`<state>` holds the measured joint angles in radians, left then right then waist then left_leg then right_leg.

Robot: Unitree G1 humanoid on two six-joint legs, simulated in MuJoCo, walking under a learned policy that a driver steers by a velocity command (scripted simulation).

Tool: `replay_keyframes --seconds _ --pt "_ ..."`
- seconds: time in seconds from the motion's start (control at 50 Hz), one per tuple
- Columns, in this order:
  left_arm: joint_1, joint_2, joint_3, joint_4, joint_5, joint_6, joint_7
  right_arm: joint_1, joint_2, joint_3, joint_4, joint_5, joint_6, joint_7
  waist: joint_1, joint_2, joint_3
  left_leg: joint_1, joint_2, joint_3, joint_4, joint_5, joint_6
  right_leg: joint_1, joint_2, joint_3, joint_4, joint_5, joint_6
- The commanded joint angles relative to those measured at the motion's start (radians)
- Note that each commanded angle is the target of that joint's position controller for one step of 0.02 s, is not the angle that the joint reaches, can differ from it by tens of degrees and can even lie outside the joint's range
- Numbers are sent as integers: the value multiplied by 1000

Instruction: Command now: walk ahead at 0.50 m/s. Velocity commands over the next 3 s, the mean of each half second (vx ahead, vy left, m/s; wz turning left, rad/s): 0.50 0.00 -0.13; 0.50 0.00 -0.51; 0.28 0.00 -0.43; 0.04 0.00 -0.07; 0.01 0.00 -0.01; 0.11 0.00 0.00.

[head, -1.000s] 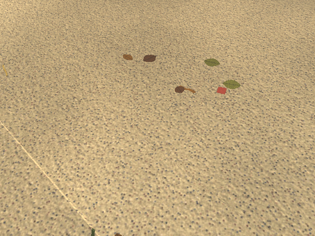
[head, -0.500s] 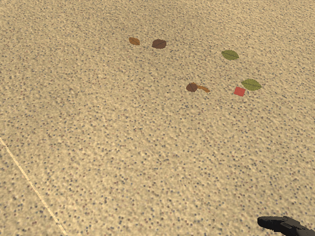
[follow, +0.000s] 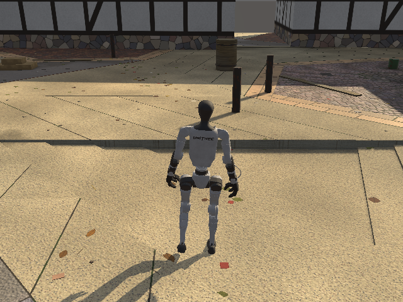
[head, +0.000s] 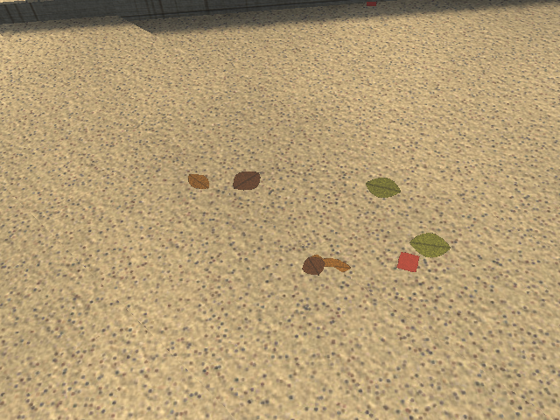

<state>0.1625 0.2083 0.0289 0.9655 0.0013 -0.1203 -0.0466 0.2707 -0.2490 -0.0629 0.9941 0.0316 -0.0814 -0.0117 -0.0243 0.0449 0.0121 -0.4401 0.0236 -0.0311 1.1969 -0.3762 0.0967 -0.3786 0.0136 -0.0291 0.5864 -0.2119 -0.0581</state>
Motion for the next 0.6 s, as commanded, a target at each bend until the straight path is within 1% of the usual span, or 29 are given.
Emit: replay_keyframes --seconds 0.02,0.04,0.08,0.1,0.12,0.18,0.24,0.28,0.32,0.34,0.36,0.38,0.4,0.42,0.44,0.46,0.48,0.5,0.52,0.54,0.56,0.58,0.6 --pt "13 143 31 -37 13 -2 11 15 -84 -24 -60 -16 14 -4 13 -178 -48 -236 116 -51 -49 93 -41 190 -277 414 -371 -24 -142" --pt "26 143 33 -31 12 -2 16 7 -77 -26 -59 -15 17 -6 13 -176 -45 -218 115 -41 -92 121 -44 176 -256 374 -396 -8 -138" --pt "76 161 41 -16 8 -6 31 -53 -74 -28 -74 -20 15 -10 29 -132 -38 -256 118 -38 -196 202 -47 212 -257 326 -422 87 -143" --pt "99 164 44 -9 7 -6 37 -88 -72 -29 -82 -24 13 -9 38 -112 -34 -280 118 -38 -251 243 -47 240 -257 304 -431 129 -144" --pt "120 163 46 -1 1 -5 43 -117 -65 -28 -89 -26 9 -8 44 -100 -35 -295 120 -42 -309 287 -48 268 -255 284 -439 153 -142" --pt "161 156 47 15 -8 1 51 -202 -46 -22 -110 -24 2 1 62 -106 -16 -285 102 -23 -464 404 -53 303 -228 203 -458 185 -125" --pt "202 163 52 33 -15 7 52 -287 -39 -12 -129 -18 -1 12 85 -113 20 -245 79 4 -575 453 -61 307 -217 156 -468 158 -122" --pt "236 164 54 49 -20 14 50 -350 -45 -7 -150 -15 -7 20 102 -108 48 -225 66 9 -627 435 -66 314 -224 165 -450 155 -130" --pt "247 174 59 55 -25 22 50 -394 -56 -2 -169 -10 -19 30 107 -114 68 -204 54 12 -670 388 -64 330 -240 183 -416 155 -136" --pt "244 182 64 56 -27 26 52 -397 -66 -2 -175 -8 -27 35 97 -122 66 -171 49 7 -690 363 -59 331 -250 195 -394 161 -133" --pt "234 192 68 54 -29 30 53 -377 -84 -6 -173 -7 -33 37 78 -132 56 -120 41 7 -710 335 -53 330 -258 211 -369 170 -126" --pt "221 199 71 51 -32 35 54 -336 -107 -13 -164 -6 -38 39 50 -144 37 -42 30 15 -728 319 -44 319 -258 220 -332 200 -117" --pt "202 192 69 43 -34 37 54 -256 -129 -24 -140 -10 -43 36 3 -141 -4 87 12 32 -750 303 -27 296 -230 206 -256 288 -99" --pt "185 158 58 28 -28 35 52 -92 -182 -48 -92 -20 -48 29 -62 -112 -113 328 42 4 -723 312 9 213 -168 167 -80 344 -68" --pt "176 116 42 -7 -6 32 54 86 -265 -68 -67 -30 -48 20 -122 29 -272 609 237 -194 -718 290 66 28 -79 96 233 77 -26" --pt "286 24 22 -21 -25 13 53 116 -301 -73 -48 -33 -34 25 -61 318 -377 845 412 -578 -848 107 189 -305 41 69 515 -370 20" --pt "243 142 49 -11 -42 5 56 88 -198 -46 -64 -29 -33 25 -78 199 -307 767 379 -576 -896 -8 156 -381 -23 163 631 -360 14" --pt "183 177 62 -28 -52 7 57 16 -147 -31 -81 -24 -35 23 -66 140 -194 649 353 -434 -910 12 110 -418 -66 145 649 -270 2" --pt "162 161 64 -28 -49 18 63 -52 -124 -22 -93 -27 -37 26 -34 65 -133 519 319 -338 -937 87 88 -372 -107 127 635 -190 4" --pt "147 145 70 -33 -38 28 67 -97 -99 -16 -94 -33 -37 29 -9 45 -83 416 289 -255 -971 145 80 -336 -134 127 595 -132 5" --pt "161 117 72 -36 -38 40 64 -122 -88 -13 -93 -41 -39 29 18 58 -63 345 265 -181 -1005 189 73 -279 -158 135 552 -84 4" --pt "166 92 70 -41 -38 51 60 -128 -86 -16 -88 -44 -42 28 28 62 -54 311 259 -139 -1029 234 78 -250 -166 133 534 -54 3" --pt "165 87 74 -47 -40 58 57 -120 -89 -18 -81 -45 -47 26 34 46 -40 294 244 -87 -1046 282 83 -248 -167 132 505 -7 4"
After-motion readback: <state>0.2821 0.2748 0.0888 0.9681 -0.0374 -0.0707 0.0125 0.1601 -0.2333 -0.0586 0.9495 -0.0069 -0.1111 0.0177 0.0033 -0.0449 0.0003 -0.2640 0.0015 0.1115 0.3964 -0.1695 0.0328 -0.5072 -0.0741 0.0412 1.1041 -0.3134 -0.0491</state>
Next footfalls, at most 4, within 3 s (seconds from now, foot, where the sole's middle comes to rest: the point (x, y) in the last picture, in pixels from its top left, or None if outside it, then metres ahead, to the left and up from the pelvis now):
0.42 left None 0.37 0.17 -0.77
1.02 right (371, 384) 0.60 -0.15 -0.80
1.44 left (353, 283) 0.90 -0.14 -0.80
1.70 right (421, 338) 0.72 -0.29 -0.80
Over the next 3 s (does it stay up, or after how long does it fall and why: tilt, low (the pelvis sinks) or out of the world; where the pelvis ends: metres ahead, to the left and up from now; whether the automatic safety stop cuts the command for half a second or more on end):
stays up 0.81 -0.20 -0.03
